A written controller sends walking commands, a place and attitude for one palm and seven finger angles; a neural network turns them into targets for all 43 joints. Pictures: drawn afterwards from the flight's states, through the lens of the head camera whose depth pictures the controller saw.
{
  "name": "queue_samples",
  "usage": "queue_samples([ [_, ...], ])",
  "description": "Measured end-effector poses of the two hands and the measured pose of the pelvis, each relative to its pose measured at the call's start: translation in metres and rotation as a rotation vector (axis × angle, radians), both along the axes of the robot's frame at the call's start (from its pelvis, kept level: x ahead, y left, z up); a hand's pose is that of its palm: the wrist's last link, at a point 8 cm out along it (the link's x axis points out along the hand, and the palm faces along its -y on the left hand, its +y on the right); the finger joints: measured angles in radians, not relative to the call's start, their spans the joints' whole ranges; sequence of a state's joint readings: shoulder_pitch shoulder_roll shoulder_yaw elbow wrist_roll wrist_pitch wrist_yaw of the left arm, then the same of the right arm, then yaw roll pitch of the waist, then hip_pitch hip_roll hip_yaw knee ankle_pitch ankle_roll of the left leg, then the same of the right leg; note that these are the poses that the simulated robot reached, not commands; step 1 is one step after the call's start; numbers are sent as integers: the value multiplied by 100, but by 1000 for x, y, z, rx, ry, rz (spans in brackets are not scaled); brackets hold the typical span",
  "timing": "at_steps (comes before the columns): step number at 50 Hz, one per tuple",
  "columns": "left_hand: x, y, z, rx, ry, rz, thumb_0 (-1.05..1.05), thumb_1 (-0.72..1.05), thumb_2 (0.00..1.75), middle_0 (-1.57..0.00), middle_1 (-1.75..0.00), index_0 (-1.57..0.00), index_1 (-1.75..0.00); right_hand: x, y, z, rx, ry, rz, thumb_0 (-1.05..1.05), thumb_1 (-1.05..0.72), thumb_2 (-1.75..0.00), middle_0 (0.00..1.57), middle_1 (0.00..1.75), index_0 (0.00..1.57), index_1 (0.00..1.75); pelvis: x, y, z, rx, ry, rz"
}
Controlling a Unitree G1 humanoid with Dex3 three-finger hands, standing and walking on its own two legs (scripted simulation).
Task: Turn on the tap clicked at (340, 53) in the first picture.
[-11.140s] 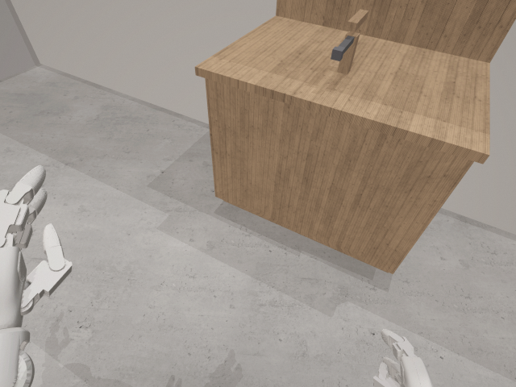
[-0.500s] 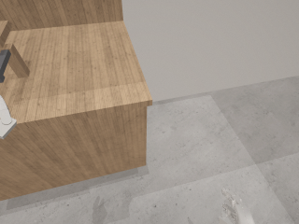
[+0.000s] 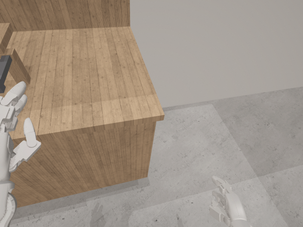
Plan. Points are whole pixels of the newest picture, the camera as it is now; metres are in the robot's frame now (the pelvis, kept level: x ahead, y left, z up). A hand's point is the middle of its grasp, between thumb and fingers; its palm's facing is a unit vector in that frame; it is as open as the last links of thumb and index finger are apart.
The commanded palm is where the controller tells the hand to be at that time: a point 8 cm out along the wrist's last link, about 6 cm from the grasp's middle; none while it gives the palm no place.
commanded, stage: come to a stop and stand still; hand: left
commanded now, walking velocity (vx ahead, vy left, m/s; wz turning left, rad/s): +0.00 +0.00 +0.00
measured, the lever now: out of the picture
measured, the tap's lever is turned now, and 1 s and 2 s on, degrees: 0 0 0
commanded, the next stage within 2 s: look again from close up in 0.12 s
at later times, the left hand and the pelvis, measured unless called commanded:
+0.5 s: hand (35, 153) +0.21 +0.24 +0.16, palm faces +0.41 -0.84 -0.36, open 7.4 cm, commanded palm +0.15 +0.27 +0.17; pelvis -0.01 -0.01 +0.00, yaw +1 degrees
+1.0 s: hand (39, 145) +0.23 +0.24 +0.16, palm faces +0.38 -0.84 -0.38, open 7.4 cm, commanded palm +0.16 +0.28 +0.17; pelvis +0.00 +0.00 -0.01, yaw +0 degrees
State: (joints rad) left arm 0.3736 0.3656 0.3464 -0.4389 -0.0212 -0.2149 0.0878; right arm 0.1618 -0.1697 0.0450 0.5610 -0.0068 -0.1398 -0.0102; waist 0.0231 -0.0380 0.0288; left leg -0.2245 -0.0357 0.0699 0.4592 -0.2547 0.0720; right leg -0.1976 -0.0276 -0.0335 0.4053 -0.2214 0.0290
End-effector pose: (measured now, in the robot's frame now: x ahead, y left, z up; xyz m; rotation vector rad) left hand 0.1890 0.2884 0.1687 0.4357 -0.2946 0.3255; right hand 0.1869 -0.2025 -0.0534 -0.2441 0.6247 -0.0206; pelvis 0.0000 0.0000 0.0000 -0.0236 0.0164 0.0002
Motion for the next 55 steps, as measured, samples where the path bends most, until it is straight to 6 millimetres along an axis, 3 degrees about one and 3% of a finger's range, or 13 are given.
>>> queue_samples([
  [8, -5, 6, -3, -2, 44, 33, 2, 89, 90, -21, -31, -21, -31, 4, -6, -1, -22, 30, -10, 1, -90, -90, 21, 30, 20, 30, 3, 0, 0, -3, -2, 9],
  [30, -23, -12, 1, -21, 53, 67, 2, 89, 90, -21, -31, -21, -31, -35, -33, -16, -25, 100, -76, 1, -90, -90, 21, 30, 20, 30, -9, -13, 3, 2, -15, 19],
  [43, -18, -12, 2, -4, 42, 47, 2, 89, 90, -21, -31, -21, -31, -29, -44, -16, -39, 69, -108, 1, -91, -90, 21, 30, 20, 30, -3, -9, -2, -1, -18, 1],
  [55, -2, -1, 5, 41, -1, 12, 2, 89, 90, -21, -31, -21, -31, -20, -29, -26, -16, 75, -121, 1, -91, -90, 21, 30, 20, 30, 8, 6, -13, 8, -20, 3],
])
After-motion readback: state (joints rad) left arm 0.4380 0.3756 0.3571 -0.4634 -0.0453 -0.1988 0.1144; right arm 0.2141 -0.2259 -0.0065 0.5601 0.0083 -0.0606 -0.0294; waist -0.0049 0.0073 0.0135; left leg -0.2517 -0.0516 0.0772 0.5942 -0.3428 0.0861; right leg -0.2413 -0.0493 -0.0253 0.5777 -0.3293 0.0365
